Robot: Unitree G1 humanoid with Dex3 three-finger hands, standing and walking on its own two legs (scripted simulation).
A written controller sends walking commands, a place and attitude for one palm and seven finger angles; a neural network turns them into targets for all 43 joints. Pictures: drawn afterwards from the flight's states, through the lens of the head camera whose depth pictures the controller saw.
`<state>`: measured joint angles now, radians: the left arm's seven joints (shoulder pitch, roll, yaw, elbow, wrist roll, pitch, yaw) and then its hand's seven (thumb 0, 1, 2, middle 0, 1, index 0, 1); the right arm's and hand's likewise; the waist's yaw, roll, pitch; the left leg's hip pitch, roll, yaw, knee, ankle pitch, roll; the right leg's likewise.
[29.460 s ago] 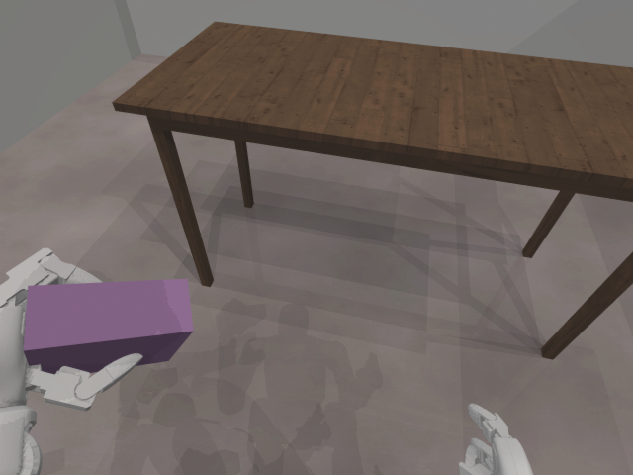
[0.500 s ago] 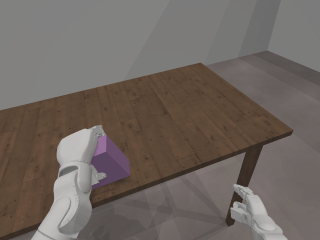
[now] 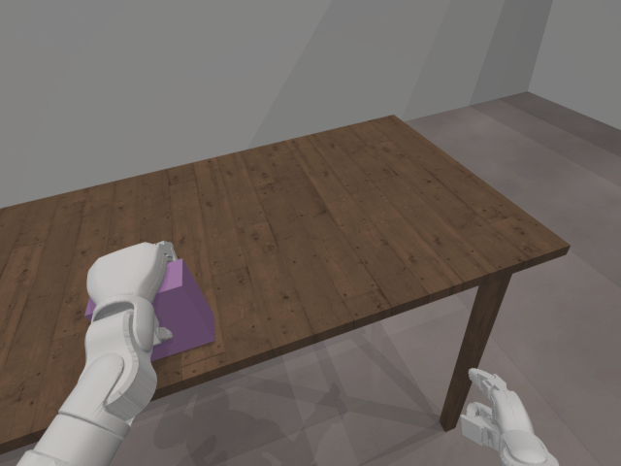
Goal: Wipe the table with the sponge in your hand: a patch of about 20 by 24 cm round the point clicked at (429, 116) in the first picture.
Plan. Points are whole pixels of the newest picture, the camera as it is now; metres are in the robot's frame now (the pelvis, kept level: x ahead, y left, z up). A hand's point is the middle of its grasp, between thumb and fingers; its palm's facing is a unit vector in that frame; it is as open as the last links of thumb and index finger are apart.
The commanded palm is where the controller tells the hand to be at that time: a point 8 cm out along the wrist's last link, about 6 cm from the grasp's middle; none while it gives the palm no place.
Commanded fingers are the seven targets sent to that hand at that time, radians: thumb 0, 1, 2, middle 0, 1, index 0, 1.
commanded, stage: wipe forward along the middle lane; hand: left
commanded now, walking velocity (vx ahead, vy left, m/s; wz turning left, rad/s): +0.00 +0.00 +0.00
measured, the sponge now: (163, 323) +0.27 +0.25 +0.06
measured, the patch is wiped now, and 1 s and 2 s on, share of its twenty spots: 0.80 0.95 0.95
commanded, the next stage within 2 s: slide back across to the first lane in 1.40 s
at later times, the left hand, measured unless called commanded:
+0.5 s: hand (152, 275) +0.32 +0.28 +0.11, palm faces -0.01 -0.04 -1.00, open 9.5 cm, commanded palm +0.30 +0.28 +0.15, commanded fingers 0.00 0.10 1.30 -1.20 -1.60 -1.20 -1.60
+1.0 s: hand (148, 251) +0.37 +0.31 +0.11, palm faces -0.08 -0.03 -1.00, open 9.6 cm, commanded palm +0.36 +0.31 +0.15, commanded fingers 0.00 0.10 1.30 -1.20 -1.60 -1.20 -1.60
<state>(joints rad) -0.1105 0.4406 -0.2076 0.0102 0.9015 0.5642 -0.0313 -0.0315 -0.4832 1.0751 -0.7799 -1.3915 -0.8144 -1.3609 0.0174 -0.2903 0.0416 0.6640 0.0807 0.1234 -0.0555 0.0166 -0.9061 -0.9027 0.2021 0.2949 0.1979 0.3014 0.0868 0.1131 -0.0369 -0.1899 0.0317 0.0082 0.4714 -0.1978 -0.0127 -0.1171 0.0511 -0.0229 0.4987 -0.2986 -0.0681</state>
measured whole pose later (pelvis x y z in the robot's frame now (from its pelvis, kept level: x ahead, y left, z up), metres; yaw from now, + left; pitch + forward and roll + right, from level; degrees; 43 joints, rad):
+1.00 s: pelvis +0.00 +0.00 +0.00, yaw +1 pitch +2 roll +0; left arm -0.58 0.52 -0.08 0.73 0.96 0.24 -0.01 0.01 -0.52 1.11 -0.80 -1.37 -0.83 -1.36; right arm 0.18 -0.30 0.00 0.73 0.09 0.12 -0.07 0.01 -0.91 -0.90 0.20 0.29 0.20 0.30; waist 0.01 0.08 -0.06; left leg -0.34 0.03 -0.02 0.50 -0.19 0.00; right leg -0.25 0.06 -0.05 0.50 -0.28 -0.07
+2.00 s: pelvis +0.03 +0.05 +0.00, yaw +1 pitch +4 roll -1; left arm -0.58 0.60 -0.02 0.73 0.97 0.21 -0.01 -0.01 -0.51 1.12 -0.77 -1.40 -0.80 -1.40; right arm 0.19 -0.29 0.00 0.69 0.09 0.14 -0.04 0.01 -0.91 -0.90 0.20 0.29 0.20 0.30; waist 0.01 0.07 -0.05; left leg -0.34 -0.01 0.00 0.49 -0.22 0.04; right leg -0.21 0.01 -0.03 0.41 -0.27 -0.01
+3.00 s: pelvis +0.03 +0.04 +0.00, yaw +1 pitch +1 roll -1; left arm -0.21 0.60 0.03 0.31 0.90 0.26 -0.02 -0.01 -0.46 1.09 -0.73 -1.44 -0.76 -1.44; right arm 0.12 -0.31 0.01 0.63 0.09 0.17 -0.02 0.01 -0.91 -0.90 0.20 0.29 0.20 0.30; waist 0.04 0.09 -0.05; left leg -0.28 0.00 -0.01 0.50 -0.24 0.03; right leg -0.15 0.02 -0.03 0.42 -0.29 -0.02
